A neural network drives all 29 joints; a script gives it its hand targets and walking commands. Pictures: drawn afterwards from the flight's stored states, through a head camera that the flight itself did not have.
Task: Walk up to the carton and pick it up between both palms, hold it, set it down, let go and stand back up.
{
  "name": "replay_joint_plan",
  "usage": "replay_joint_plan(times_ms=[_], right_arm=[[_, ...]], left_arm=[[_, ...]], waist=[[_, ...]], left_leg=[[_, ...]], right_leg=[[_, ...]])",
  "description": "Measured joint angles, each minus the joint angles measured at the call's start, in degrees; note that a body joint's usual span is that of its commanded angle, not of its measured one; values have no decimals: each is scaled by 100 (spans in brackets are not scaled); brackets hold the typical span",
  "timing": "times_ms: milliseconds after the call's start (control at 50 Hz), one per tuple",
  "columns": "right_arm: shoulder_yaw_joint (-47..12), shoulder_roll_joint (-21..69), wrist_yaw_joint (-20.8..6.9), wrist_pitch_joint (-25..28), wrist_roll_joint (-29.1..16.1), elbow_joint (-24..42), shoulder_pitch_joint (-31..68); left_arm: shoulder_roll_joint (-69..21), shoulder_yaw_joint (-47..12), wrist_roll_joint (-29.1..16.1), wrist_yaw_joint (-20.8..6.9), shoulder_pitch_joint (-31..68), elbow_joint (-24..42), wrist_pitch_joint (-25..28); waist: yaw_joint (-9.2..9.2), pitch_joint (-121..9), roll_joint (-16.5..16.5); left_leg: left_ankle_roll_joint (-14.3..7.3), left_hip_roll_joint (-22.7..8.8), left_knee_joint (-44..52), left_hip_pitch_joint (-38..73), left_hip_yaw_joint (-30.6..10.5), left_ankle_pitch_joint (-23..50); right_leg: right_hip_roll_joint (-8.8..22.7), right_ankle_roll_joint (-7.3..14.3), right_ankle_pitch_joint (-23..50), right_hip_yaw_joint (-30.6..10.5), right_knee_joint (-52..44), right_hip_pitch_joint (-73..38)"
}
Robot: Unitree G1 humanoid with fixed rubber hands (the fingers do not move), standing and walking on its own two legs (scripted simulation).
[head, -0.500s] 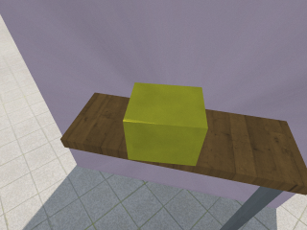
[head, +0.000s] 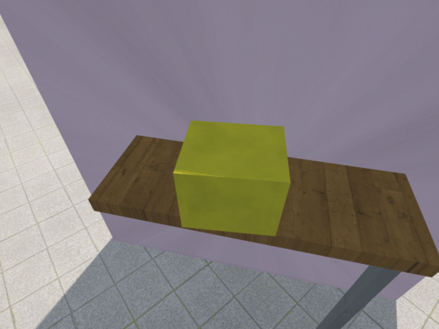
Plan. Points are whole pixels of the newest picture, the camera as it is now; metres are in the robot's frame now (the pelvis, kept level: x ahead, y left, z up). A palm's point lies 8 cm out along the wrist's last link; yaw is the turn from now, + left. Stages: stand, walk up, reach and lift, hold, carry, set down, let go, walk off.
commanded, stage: stand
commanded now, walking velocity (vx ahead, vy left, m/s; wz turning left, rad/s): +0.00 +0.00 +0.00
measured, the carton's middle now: (232, 177) +0.43 -0.01 +0.05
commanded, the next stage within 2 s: none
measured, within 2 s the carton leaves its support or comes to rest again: neither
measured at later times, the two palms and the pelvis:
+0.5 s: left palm out of the picture -0.07 +0.17 -0.15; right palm out of the picture -0.07 -0.21 -0.16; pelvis -0.01 -0.02 +0.00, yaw +0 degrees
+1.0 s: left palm out of the picture -0.06 +0.16 -0.15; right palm out of the picture -0.06 -0.21 -0.15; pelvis +0.00 -0.03 +0.00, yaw +1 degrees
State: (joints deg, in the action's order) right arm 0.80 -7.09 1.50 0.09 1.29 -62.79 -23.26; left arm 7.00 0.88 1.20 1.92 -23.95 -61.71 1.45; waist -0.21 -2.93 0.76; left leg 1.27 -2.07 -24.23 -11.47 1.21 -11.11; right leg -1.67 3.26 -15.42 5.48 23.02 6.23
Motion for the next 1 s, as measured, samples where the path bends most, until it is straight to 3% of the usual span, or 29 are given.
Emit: replay_joint_plan(times_ms=[440,1000], right_arm=[[-114,258,77,-41,-24,-525,83],[-158,292,107,-75,-44,-722,287]], left_arm=[[-250,-73,-34,50,8,-457,-4],[-218,-106,-38,51,135,-481,-24]], waist=[[-7,157,-5],[-68,341,-14]], left_leg=[[171,-157,-63,-138,-125,70],[256,-248,-54,-134,-168,-18]], right_leg=[[-167,165,56,108,13,95],[-273,224,57,130,-187,-2]])
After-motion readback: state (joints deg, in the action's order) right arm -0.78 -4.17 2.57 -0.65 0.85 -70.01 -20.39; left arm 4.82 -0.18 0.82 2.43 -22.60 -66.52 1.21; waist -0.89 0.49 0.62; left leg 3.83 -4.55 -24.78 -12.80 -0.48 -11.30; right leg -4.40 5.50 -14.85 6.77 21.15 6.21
